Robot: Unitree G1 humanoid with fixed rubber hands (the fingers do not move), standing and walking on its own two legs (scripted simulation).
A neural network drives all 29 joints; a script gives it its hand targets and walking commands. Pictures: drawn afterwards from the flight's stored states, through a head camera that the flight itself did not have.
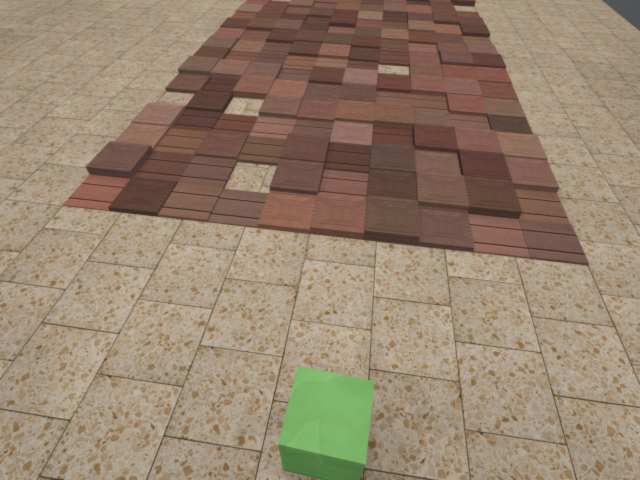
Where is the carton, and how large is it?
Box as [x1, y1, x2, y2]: [278, 366, 374, 479]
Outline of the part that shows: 298,366 278,442 283,470 321,479 359,479 365,464 374,381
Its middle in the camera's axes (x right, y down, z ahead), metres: +0.02 +0.53 +1.06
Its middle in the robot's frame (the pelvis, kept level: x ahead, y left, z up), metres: +0.41 -0.02 -0.66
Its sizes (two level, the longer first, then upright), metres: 0.210 0.200 0.250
